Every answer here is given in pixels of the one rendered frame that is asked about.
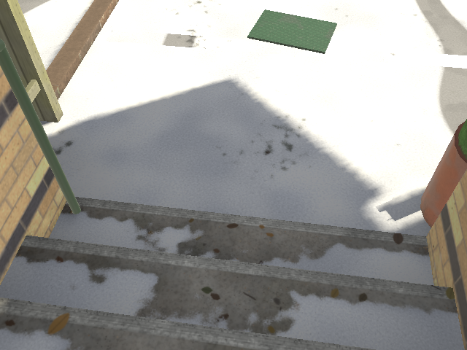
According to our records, stairs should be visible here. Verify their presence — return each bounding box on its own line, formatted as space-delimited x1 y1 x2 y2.
0 197 465 350

